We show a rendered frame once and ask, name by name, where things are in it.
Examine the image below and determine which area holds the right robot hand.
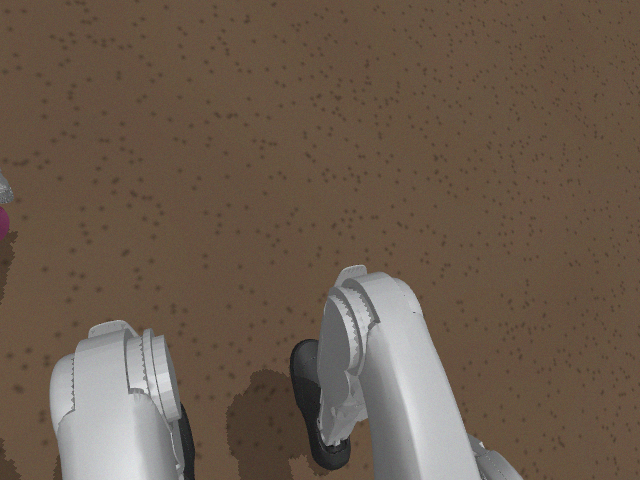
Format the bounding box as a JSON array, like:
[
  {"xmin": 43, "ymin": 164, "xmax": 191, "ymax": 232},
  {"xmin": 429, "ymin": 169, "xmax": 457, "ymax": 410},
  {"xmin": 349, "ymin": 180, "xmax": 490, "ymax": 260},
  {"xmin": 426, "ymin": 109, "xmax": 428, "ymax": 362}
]
[{"xmin": 467, "ymin": 433, "xmax": 524, "ymax": 480}]

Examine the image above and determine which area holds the left robot foot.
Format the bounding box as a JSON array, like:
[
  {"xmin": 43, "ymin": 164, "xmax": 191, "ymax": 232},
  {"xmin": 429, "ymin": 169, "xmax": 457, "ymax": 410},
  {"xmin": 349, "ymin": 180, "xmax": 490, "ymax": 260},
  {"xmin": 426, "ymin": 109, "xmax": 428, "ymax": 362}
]
[{"xmin": 178, "ymin": 402, "xmax": 195, "ymax": 480}]

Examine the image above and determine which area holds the right robot foot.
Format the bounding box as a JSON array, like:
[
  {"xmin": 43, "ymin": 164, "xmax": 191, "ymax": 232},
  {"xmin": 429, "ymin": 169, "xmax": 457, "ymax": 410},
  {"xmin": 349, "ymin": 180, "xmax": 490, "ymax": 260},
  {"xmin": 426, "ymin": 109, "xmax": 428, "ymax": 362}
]
[{"xmin": 290, "ymin": 339, "xmax": 351, "ymax": 470}]

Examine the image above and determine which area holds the tin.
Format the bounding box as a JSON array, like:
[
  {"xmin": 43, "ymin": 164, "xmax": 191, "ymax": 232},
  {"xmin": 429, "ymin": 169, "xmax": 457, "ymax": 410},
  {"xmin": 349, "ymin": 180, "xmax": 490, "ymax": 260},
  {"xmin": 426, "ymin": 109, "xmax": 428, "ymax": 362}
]
[{"xmin": 0, "ymin": 206, "xmax": 10, "ymax": 241}]

